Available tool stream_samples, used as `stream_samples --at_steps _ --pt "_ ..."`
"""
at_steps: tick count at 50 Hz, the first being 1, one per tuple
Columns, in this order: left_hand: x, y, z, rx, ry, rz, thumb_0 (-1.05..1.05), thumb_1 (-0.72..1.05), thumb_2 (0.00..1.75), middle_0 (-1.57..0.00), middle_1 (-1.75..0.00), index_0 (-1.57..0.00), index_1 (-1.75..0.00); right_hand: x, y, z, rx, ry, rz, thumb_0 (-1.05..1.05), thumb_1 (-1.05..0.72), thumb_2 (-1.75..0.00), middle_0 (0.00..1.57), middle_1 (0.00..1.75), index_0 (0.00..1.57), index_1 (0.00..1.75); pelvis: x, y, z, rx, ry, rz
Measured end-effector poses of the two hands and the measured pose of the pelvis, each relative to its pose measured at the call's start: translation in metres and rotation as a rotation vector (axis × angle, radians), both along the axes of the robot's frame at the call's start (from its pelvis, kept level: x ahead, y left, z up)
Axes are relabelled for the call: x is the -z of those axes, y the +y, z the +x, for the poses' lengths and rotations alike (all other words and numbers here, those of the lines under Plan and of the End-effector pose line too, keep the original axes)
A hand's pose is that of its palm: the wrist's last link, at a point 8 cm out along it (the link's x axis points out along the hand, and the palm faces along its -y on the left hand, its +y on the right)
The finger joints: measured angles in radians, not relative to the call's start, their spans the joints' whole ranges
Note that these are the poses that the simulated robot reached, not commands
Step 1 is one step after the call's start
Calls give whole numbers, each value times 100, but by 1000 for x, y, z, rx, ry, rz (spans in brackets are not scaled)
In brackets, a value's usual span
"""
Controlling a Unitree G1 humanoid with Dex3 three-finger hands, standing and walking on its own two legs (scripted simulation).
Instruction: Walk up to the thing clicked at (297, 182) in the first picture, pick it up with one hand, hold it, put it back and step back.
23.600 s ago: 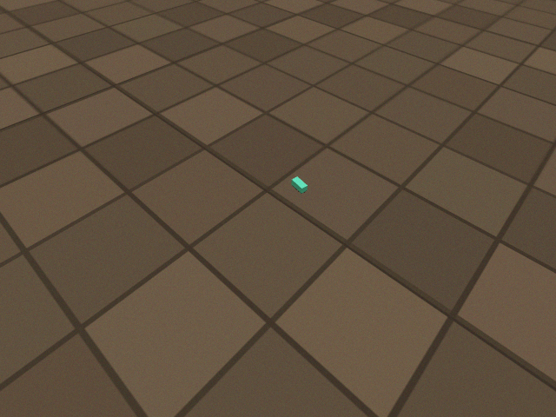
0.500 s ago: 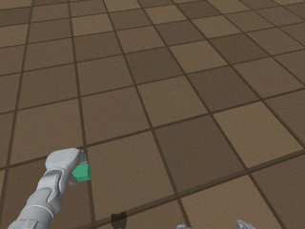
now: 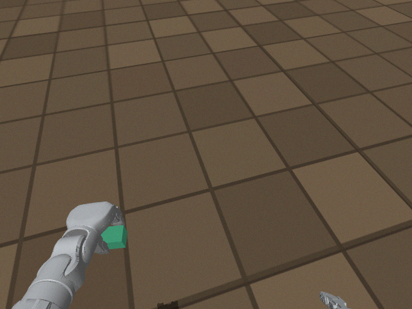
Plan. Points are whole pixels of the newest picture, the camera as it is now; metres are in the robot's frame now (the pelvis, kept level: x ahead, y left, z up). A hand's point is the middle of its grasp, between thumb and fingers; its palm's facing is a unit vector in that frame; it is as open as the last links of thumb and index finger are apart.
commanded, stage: hold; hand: left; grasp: from above
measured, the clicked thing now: (106, 238) +0.32 +0.23 -0.09
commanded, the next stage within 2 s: crouch in 1.46 s
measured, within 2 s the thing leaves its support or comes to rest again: neither
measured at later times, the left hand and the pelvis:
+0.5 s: hand (98, 242) +0.28 +0.22 -0.03, palm faces -0.45 -0.06 -0.89, open 6.7 cm; pelvis -0.01 -0.01 +0.01, yaw +0 degrees
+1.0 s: hand (100, 238) +0.29 +0.21 -0.02, palm faces -0.44 -0.07 -0.90, open 6.7 cm; pelvis -0.01 -0.01 +0.01, yaw +0 degrees
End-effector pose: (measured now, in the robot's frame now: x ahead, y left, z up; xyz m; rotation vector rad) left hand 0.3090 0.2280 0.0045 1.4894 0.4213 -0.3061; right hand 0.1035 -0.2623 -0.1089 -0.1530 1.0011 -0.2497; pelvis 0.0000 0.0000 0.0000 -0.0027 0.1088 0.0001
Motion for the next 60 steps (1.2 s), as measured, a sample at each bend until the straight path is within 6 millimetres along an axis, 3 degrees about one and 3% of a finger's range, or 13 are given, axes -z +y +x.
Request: stream_samples --at_steps 29,46,60 --pt "-23 -11 -21 26 0 -7 -1 43 8 -107 -7 -109 -5 -11 -1 10 -25 -56 20 1 -90 -90 20 30 20 30 -10 -7 -11 4 -58 10" --pt "-36 -16 -19 24 -19 -11 -1 44 6 -108 -5 -110 -3 -18 -1 23 -29 -81 25 1 -91 -90 20 30 20 30 -14 -10 -9 3 -78 13" --pt "-31 -13 -19 29 8 -12 -1 45 5 -108 -4 -110 -3 -19 2 27 -27 -70 26 1 -91 -90 20 30 20 30 -16 -9 -5 5 -79 13"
